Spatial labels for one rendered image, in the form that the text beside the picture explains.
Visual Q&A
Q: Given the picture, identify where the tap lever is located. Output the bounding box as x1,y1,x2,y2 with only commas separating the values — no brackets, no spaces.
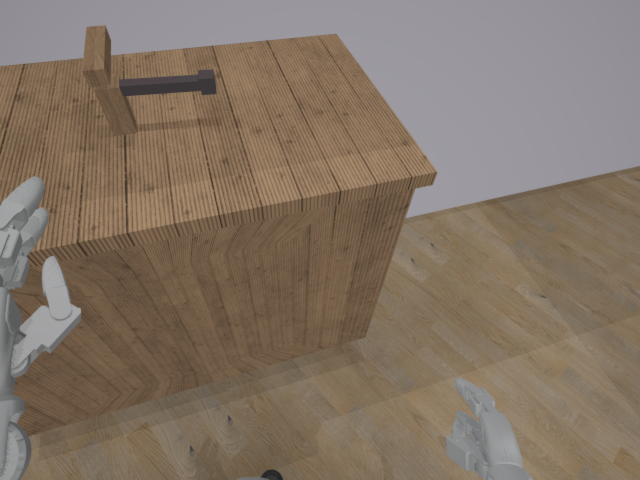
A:
119,69,217,96

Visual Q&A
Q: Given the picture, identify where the left robot hand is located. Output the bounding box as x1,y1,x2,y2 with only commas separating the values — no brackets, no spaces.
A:
0,176,81,395

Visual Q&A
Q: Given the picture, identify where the right robot hand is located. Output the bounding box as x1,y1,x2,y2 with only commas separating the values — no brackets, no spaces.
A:
446,378,523,480

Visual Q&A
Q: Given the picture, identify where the counter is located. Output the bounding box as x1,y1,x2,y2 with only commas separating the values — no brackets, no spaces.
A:
0,25,438,436

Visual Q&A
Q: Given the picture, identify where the left robot forearm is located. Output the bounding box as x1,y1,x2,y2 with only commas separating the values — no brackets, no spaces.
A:
0,395,31,480

